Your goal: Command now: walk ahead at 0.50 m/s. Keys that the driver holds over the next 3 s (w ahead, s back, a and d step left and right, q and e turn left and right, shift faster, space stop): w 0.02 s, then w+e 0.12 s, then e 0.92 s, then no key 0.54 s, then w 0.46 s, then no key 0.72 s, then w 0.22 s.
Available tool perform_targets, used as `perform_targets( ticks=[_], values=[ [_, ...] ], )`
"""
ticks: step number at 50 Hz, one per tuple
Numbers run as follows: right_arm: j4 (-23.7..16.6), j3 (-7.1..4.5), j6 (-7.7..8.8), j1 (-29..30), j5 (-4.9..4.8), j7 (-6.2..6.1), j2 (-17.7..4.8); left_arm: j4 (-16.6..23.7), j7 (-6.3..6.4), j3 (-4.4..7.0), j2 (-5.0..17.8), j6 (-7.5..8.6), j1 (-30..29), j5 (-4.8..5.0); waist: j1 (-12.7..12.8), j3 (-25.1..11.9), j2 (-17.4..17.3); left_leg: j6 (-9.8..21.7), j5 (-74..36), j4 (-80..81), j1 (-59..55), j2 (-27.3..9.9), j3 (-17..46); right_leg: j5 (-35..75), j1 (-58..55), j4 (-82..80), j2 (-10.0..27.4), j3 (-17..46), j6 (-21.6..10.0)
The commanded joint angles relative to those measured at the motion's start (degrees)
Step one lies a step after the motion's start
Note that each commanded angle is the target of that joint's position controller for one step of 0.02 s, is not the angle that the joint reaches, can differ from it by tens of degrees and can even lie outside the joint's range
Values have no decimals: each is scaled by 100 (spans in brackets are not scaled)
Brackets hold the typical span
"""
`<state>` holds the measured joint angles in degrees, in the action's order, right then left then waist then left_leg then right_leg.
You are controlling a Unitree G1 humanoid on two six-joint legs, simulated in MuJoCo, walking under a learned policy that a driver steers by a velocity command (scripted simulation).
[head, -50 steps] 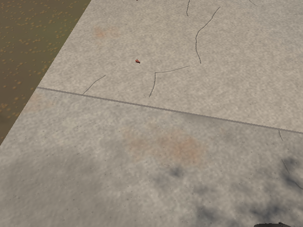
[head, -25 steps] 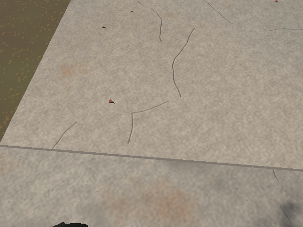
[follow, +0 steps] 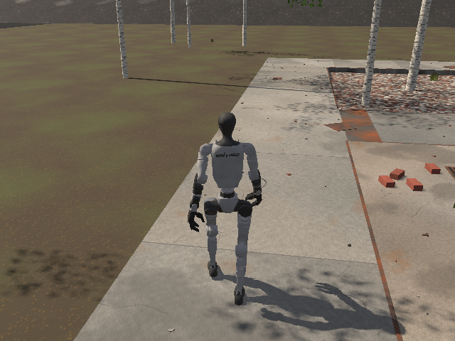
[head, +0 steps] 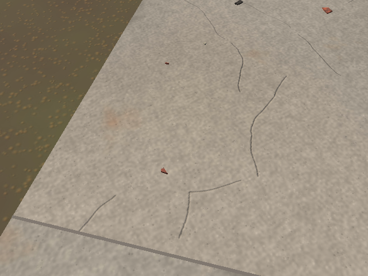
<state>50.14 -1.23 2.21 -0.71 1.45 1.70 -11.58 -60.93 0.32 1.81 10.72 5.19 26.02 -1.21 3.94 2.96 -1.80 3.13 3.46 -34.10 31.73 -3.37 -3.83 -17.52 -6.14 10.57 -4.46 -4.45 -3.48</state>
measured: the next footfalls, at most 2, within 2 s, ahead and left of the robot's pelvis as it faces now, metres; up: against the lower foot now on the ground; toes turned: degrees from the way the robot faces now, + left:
left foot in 0.06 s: +0.21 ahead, +0.10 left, +0.00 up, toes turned +4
right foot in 0.54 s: +0.35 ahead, -0.08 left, +0.00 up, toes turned -19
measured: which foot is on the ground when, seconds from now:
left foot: up 0.00-0.04, down 0.06-0.56, up 0.58-1.00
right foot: down 0.00-0.06, up 0.08-0.52, down 0.54-1.00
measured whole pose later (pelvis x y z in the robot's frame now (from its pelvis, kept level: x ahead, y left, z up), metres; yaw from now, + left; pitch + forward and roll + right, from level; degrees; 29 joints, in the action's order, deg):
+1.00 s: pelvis +0.27 +0.02 +0.00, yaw -29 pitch +2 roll +1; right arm 46.1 -3.2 -2.3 -9.2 0.5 -2.5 -14.1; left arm -47.3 -0.3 5.4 15.4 -2.5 12.2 -1.5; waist 2.5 2.1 0.8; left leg -1.3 23.8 -44.2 22.4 0.9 3.7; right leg -3.9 20.8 23.7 -8.2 7.6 -5.0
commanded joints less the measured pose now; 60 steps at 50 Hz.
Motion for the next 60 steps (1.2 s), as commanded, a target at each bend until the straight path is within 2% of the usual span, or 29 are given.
perform_targets(
  ticks=[1, 2, 3, 4, 5, 6, 7, 9, 11, 13, 20, 26, 27, 28, 29, 30, 32, 34, 35, 39, 43, 47, 52, 53, 54, 55, 56, 58, 60],
  values=[
    [-296, -158, 145, -74, 1, -61, -549, 96, 76, 180, 942, 8, 100, -38, -404, 85, 617, 268, 566, 342, -507, 294, -121, 4705, -33, 694, 1748, 570, -624],
    [-78, -221, 194, -755, 21, -104, -636, 89, 67, 179, 946, -12, 52, -24, -684, -250, 538, 381, 562, 624, -1385, 472, -176, 5185, 102, 1521, 1626, 530, -548],
    [242, -319, 267, -1783, 99, -166, -841, 137, 49, 147, 881, -18, -20, 13, -1096, -813, 331, 555, 371, 822, -2812, 271, 53, 4591, 797, 2708, 1364, 382, -441],
    [349, -465, 310, -2686, 260, -244, -1422, 382, 4, 39, 501, -6, 137, 162, -1237, -1659, -468, 941, 999, 979, -4523, -1315, 1924, 2265, 2377, 4620, 861, 115, -254],
    [356, -533, 237, -2661, 172, -187, -1662, 321, 10, 49, 327, -42, 681, 247, -971, -2144, -1225, 1464, 1086, 1718, -5157, -2356, 4040, -1453, 3766, 6069, 21, 307, -175],
    [268, -452, 187, -2074, 11, -166, -1239, 318, 42, 196, 839, -105, 103, 108, -829, -1308, -222, 1189, 1674, 1861, -4350, -1984, 3438, -914, 4101, 6301, 467, 816, -260],
    [168, -343, 212, -1510, -23, -149, -857, 427, -1, 199, 741, -83, -255, 93, -655, -573, -92, 988, 1543, 2124, -3430, -1758, 2598, -344, 4072, 6070, 679, 809, -264],
    [187, -226, 303, -1195, -33, -184, -473, 386, -20, 202, 511, -181, -333, 7, -368, -23, -89, 640, -518, 2292, -2443, -1334, 1340, 14, 3578, 5673, 886, 727, -143],
    [288, -193, 401, -1393, -54, -227, -414, 374, -48, 222, 360, -345, -163, -42, -173, -142, -153, 575, -2570, 2056, -2211, -1223, 598, -10, 3239, 5647, 818, 610, -5],
    [310, -217, 451, -1507, -86, -258, -560, 455, -62, 249, 303, -439, -253, -30, -63, -235, -232, 563, -3476, 1939, -2283, -1160, 111, 237, 3421, 5518, 743, 479, 71],
    [334, -223, 279, -1674, -95, -417, -689, 1052, -176, 116, 180, -493, -1488, -55, -323, -197, -427, 547, -3433, 1668, -2509, -963, -828, 1476, 3294, 3240, 628, -122, 90],
    [299, -366, 34, -1701, -89, -481, -902, 1176, -157, 234, 510, -442, -1126, -124, -207, -472, -357, 431, -3652, -74, -2994, -1276, -832, 520, 2626, 2332, 291, -262, -380],
    [270, -403, -24, -1691, -88, -462, -984, 1099, -116, 285, 610, -361, -710, -141, 60, -703, 9, 192, -3134, -1078, -2754, -1118, -952, 1296, 2005, 1709, 277, -98, -541],
    [69, -402, -44, -1859, -85, -428, -958, 1143, -41, 457, 1274, -288, -399, -154, 147, -1140, 942, -158, -839, -2685, -1774, -656, -1053, 3891, 1015, 1510, 1375, 1359, -903],
    [-242, -322, -136, -2002, -143, -377, -537, 1233, 13, 619, 1778, -434, -568, 43, -145, -1729, 1857, -430, 3547, -4348, -189, 642, -530, 5506, 81, 1371, 2681, 3418, -2191],
    [-191, -296, -213, -1789, 6, -367, -626, 1334, 3, 608, 1655, -533, -570, 197, -2, -1738, 760, -452, 3488, -4483, -26, 301, 389, 4309, 483, 1045, 2672, 3294, -2231],
    [-274, -320, -219, -1263, -72, -379, -604, 1417, 71, 437, 1052, -653, -1292, 94, -259, -416, 206, -456, 2549, -3846, 150, 44, 501, 2329, 1784, 595, 2025, 2501, -1686],
    [-286, -350, -304, -1350, 89, -404, -675, 1480, 101, 377, 835, -661, -1528, 79, -427, -335, 506, -475, 2046, -3291, -196, 28, 484, 2004, 2175, 520, 1505, 2067, -1284],
    [-259, -340, -365, -1456, 99, -399, -620, 1496, 75, 382, 870, -632, -1506, 49, -449, -478, 496, -488, 1971, -3222, -302, 109, 474, 2185, 2163, 563, 1413, 2008, -1238],
    [-407, -313, -458, -1294, 7, -394, -558, 1528, 9, 472, 1187, -584, -1371, 22, -381, -718, 569, -581, 1926, -2492, -259, 178, 566, 1576, 1967, 529, 1274, 2193, -1110],
    [-610, -324, -485, -920, -22, -408, -674, 1596, -3, 511, 1277, -675, -1286, 2, -206, -639, 809, -611, 1904, -1891, -181, 253, 662, 34, 1904, 300, 1235, 2705, -1016],
    [-718, -298, -412, -869, -78, -428, -683, 1655, -33, 549, 1330, -709, -1301, -30, -165, -654, 830, -502, 2024, -1315, -513, 419, 700, 26, 1899, 351, 1224, 3049, -956],
    [-643, -272, -294, -1615, -179, -479, -706, 1731, -91, 563, 1298, -780, -1607, 30, -498, -670, 938, -156, 1846, 536, -1931, 772, 593, 283, 2358, 454, 973, 3325, -576],
    [-586, -290, -258, -1888, -147, -520, -780, 1771, -78, 546, 1235, -786, -1707, 94, -657, -608, 828, -73, 1467, 1441, -2507, 649, 640, -119, 2731, 601, 715, 3169, -290],
    [-639, -385, -235, -1866, -56, -574, -1239, 1818, -42, 468, 931, -774, -1536, 151, -514, -582, -56, 163, 2044, 2252, -2826, -420, 1685, -908, 3235, 1498, 208, 2558, 74],
    [-910, -466, -240, -1273, 21, -565, -1729, 1883, -3, 468, 854, -733, -1521, 168, -403, -361, -1190, 745, 2237, 2700, -2525, -1810, 3392, -1213, 4081, 3006, -793, 1165, 261],
    [-934, -423, -244, -1079, 96, -520, -1505, 1794, 2, 549, 1261, -697, -1551, -92, -340, -176, -571, 1077, 1241, 2422, -1770, -1897, 3125, -1235, 3794, 4124, -365, 1268, 322],
    [-1005, -265, -192, -598, 12, -451, -966, 1587, -71, 543, 1155, -716, -1137, -73, 47, -184, -261, 815, -148, 2006, -1595, -1122, 1960, -641, 3385, 5041, -344, 1321, 334],
    [-1052, -244, -169, -651, -12, -420, -930, 1475, -122, 505, 1100, -784, -954, -67, -37, -328, -651, 742, -1152, 1744, -2076, -784, 1405, -551, 3542, 5455, -369, 1185, 449]
  ],
)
